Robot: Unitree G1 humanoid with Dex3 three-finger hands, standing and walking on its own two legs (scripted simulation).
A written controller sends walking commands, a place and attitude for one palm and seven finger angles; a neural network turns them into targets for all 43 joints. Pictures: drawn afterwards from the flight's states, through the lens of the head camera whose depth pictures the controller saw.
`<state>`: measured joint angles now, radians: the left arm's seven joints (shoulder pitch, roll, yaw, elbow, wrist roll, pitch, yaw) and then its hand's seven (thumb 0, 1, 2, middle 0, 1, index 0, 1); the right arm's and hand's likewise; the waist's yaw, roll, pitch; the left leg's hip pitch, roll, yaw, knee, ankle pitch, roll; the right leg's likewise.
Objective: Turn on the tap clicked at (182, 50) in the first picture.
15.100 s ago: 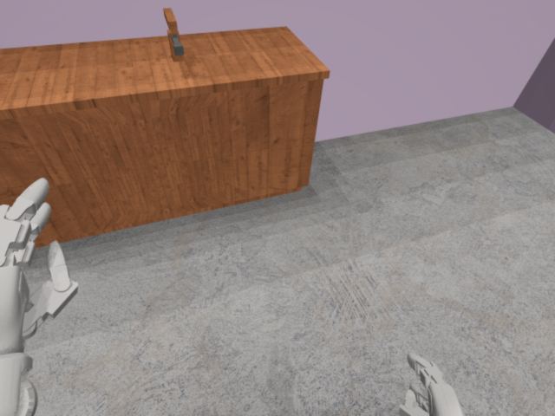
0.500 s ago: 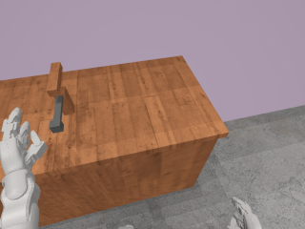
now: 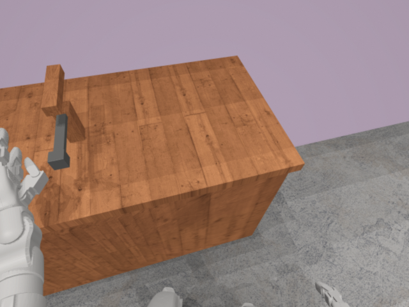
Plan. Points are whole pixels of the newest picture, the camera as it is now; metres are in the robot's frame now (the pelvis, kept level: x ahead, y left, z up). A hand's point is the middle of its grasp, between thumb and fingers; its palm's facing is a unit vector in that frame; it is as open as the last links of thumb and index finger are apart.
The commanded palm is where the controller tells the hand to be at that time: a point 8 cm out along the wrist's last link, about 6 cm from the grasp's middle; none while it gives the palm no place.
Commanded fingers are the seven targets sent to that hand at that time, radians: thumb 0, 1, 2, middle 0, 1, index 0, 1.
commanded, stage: reach beside the lever's end, fingers flat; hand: left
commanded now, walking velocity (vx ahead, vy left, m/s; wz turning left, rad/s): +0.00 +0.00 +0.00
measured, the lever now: (59, 159) +0.36 +0.31 +0.06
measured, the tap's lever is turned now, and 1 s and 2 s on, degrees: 0 4 26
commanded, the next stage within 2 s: push the lever round in 0.40 s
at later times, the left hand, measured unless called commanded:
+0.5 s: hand (43, 176) +0.33 +0.32 +0.06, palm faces +0.53 -0.84 -0.09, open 7.8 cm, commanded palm +0.29 +0.36 +0.06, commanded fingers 0.00 0.90 0.90 -0.15 -0.15 -0.15 -0.15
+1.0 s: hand (61, 174) +0.34 +0.30 +0.05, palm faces +0.53 -0.84 -0.09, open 7.8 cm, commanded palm +0.29 +0.32 +0.06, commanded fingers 0.00 0.90 0.90 -0.15 -0.15 -0.15 -0.15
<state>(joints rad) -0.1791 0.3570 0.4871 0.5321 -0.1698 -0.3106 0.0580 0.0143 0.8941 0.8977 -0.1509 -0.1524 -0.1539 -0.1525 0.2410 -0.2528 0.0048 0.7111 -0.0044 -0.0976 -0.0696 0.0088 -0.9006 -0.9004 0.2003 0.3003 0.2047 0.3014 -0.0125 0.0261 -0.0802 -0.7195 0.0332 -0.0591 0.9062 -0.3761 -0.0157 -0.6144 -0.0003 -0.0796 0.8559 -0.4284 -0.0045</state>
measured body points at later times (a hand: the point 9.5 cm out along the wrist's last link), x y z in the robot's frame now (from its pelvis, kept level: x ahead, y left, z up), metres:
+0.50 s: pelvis +0.00 +0.00 -0.01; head +0.06 +0.02 +0.44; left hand +0.30 +0.37 +0.07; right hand +0.13 -0.25 -0.11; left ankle +0.04 +0.13 -0.69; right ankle +0.00 -0.12 -0.69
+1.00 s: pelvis +0.01 +0.00 +0.00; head +0.06 +0.01 +0.44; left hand +0.30 +0.34 +0.06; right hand +0.13 -0.25 -0.11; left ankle +0.04 +0.13 -0.69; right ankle +0.00 -0.12 -0.69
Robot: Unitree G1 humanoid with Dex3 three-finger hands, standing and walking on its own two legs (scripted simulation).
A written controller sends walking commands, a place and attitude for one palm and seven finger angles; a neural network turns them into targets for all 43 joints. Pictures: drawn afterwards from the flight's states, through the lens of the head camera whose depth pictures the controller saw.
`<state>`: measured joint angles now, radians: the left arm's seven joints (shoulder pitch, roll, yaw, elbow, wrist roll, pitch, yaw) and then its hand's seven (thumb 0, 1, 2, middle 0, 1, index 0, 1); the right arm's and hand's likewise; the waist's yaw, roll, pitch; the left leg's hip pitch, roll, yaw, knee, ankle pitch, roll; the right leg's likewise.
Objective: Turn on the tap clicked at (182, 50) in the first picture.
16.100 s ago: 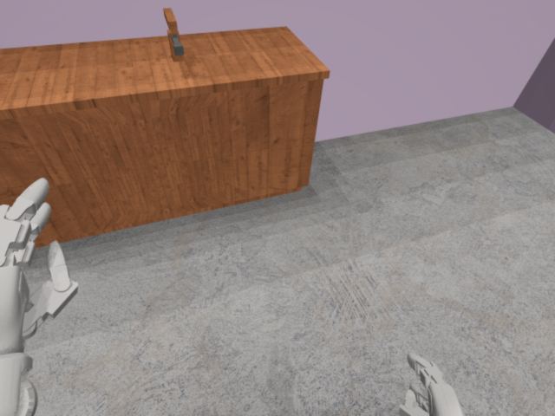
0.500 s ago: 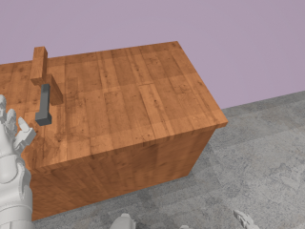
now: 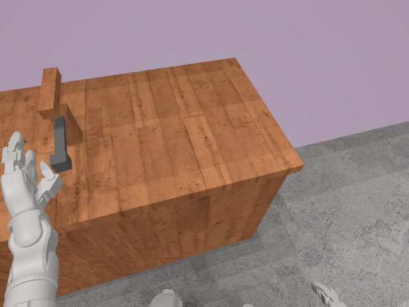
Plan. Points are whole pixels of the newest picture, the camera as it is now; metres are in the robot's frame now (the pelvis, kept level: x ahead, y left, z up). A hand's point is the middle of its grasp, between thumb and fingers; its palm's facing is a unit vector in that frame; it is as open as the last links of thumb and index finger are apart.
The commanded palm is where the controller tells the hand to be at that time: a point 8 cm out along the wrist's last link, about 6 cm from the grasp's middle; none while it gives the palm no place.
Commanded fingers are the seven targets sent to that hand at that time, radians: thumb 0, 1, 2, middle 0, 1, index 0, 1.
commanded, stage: push the lever round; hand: left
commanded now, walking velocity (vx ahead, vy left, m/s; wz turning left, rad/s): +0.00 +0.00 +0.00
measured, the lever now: (61, 162) +0.36 +0.30 +0.07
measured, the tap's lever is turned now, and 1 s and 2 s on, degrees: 4 26 53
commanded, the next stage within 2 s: none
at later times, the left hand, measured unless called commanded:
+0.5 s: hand (77, 178) +0.33 +0.26 +0.06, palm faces +0.57 -0.82 -0.07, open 7.7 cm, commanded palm +0.29 +0.29 +0.06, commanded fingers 0.00 0.90 0.90 -0.15 -0.15 -0.15 -0.15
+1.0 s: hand (93, 166) +0.36 +0.24 +0.06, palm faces +0.66 -0.75 -0.06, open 7.8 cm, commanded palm +0.31 +0.26 +0.06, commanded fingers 0.00 0.90 0.90 -0.15 -0.15 -0.15 -0.15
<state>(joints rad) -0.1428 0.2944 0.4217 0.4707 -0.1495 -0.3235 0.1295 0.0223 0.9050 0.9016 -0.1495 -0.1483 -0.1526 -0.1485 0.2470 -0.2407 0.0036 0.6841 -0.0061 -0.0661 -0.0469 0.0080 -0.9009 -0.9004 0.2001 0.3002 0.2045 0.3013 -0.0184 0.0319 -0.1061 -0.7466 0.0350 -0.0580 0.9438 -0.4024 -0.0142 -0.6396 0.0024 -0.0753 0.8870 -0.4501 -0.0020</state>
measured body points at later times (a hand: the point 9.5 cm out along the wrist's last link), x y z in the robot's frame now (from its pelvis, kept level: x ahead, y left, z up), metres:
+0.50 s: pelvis +0.00 -0.01 +0.00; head +0.04 +0.00 +0.45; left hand +0.29 +0.30 +0.07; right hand +0.14 -0.25 -0.11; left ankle +0.03 +0.12 -0.69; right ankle -0.01 -0.12 -0.69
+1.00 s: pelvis +0.00 -0.01 +0.00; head +0.04 +0.00 +0.45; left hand +0.32 +0.28 +0.07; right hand +0.13 -0.26 -0.11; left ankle +0.03 +0.12 -0.69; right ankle -0.01 -0.12 -0.69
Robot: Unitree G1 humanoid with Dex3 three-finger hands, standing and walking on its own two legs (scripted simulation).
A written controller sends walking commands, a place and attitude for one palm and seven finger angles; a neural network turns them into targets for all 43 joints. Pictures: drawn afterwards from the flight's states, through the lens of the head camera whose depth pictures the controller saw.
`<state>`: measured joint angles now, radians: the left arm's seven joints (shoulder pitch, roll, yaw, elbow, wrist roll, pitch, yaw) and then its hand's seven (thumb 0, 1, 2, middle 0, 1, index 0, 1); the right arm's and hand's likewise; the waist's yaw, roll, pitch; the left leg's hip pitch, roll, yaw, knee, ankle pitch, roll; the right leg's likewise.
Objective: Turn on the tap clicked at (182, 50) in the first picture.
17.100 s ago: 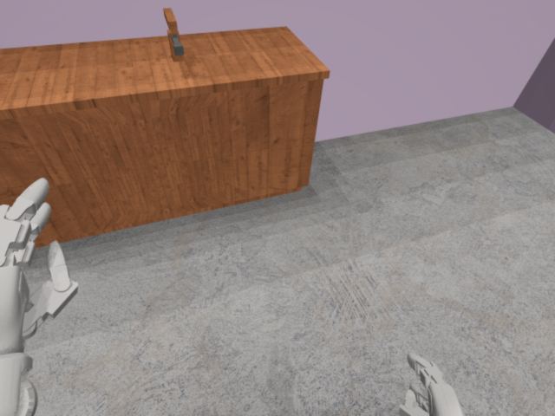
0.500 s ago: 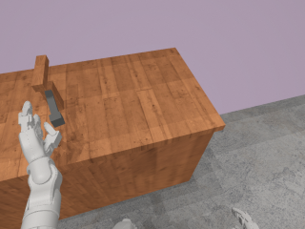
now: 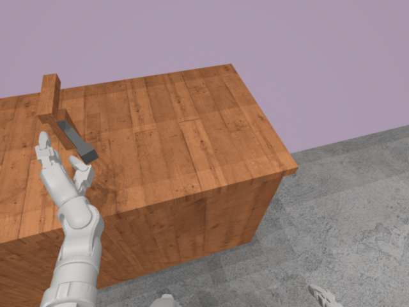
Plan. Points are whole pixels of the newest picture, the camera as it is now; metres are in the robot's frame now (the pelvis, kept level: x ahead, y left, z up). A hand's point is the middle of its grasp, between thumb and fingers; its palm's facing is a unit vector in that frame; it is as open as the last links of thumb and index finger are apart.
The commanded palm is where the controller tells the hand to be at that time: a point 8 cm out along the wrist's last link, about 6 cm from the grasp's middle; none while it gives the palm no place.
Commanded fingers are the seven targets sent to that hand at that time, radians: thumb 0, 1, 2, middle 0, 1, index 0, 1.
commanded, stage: push the lever round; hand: left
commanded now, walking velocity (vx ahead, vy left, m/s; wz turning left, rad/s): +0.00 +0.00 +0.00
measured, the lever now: (87, 153) +0.39 +0.26 +0.07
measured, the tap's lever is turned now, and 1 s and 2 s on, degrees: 26 53 78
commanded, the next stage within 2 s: lift the hand up off the lever in 1.64 s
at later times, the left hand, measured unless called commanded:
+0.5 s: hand (109, 160) +0.39 +0.21 +0.06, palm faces +0.73 -0.68 -0.06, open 7.7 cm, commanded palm +0.33 +0.23 +0.06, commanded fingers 0.00 0.90 0.90 -0.15 -0.15 -0.15 -0.15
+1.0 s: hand (123, 148) +0.42 +0.19 +0.06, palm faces +0.79 -0.61 -0.08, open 7.7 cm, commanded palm +0.36 +0.20 +0.06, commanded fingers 0.00 0.90 0.90 -0.15 -0.15 -0.15 -0.15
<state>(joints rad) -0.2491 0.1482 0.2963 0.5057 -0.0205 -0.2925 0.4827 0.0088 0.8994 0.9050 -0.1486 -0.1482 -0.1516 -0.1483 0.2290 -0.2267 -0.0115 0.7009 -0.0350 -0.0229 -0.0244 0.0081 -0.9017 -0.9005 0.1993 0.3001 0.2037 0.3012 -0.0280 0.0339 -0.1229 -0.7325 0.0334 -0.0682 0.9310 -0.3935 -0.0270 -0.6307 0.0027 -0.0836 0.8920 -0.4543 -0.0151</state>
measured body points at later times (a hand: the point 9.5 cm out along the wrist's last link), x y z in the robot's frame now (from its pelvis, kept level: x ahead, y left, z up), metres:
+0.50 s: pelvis +0.00 +0.00 +0.00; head +0.04 +0.01 +0.45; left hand +0.34 +0.25 +0.07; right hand +0.13 -0.24 -0.12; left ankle +0.04 +0.13 -0.69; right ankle -0.01 -0.11 -0.69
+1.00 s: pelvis +0.01 -0.01 +0.00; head +0.05 -0.01 +0.45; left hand +0.37 +0.22 +0.07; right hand +0.11 -0.25 -0.13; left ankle +0.04 +0.13 -0.69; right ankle -0.01 -0.11 -0.69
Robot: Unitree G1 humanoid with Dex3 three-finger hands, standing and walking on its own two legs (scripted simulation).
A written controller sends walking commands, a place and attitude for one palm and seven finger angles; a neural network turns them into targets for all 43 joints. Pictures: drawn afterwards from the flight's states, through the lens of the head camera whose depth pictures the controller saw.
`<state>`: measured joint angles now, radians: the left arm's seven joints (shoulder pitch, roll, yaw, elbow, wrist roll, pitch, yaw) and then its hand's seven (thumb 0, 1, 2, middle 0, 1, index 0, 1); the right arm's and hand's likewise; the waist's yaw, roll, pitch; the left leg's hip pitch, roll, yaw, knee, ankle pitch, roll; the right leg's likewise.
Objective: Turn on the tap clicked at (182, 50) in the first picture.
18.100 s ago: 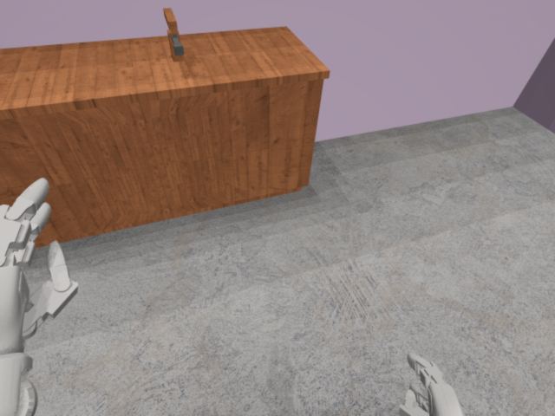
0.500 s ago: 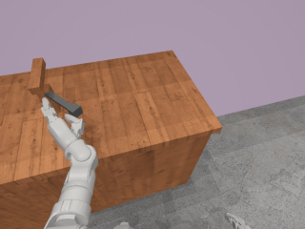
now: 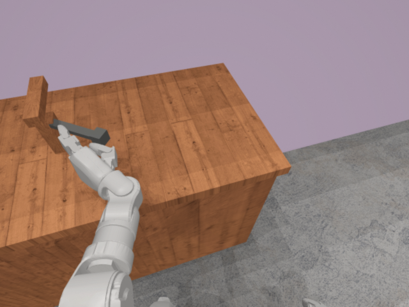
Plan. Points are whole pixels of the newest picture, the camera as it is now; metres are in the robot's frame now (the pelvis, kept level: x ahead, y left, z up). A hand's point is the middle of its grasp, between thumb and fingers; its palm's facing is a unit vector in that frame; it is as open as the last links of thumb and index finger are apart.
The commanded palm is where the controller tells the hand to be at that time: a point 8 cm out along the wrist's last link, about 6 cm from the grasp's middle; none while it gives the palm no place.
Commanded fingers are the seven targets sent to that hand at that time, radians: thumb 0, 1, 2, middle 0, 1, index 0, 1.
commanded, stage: push the lever round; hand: left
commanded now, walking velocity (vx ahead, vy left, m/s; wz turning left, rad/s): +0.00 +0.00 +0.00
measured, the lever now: (100, 137) +0.45 +0.23 +0.07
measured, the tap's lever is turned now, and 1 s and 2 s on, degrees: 53 78 78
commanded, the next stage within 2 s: lift the hand up off the lever in 0.64 s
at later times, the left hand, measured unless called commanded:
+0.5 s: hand (121, 139) +0.45 +0.19 +0.06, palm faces +0.81 -0.57 -0.11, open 7.7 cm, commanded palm +0.39 +0.20 +0.06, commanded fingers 0.00 0.90 0.90 -0.15 -0.15 -0.15 -0.15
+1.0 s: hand (118, 132) +0.46 +0.20 +0.07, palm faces +0.82 -0.57 -0.10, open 7.8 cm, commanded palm +0.40 +0.20 +0.07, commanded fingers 0.00 0.90 0.90 -0.15 -0.15 -0.15 -0.15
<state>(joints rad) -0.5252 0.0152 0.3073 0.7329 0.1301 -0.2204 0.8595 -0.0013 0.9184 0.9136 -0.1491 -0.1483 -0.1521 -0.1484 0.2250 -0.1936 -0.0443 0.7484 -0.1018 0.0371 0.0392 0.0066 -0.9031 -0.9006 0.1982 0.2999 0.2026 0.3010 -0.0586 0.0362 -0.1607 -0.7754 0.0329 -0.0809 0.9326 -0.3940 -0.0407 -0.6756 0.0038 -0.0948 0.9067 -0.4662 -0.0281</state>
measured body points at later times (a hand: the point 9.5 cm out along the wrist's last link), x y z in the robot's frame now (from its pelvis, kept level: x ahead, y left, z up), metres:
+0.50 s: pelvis +0.00 +0.00 +0.00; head +0.06 +0.00 +0.44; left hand +0.40 +0.21 +0.07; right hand +0.07 -0.25 -0.14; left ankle +0.03 +0.14 -0.69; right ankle -0.01 -0.10 -0.69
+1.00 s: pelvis +0.02 +0.00 +0.00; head +0.08 +0.01 +0.45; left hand +0.42 +0.22 +0.07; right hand +0.06 -0.25 -0.13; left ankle +0.03 +0.14 -0.69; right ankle -0.01 -0.10 -0.69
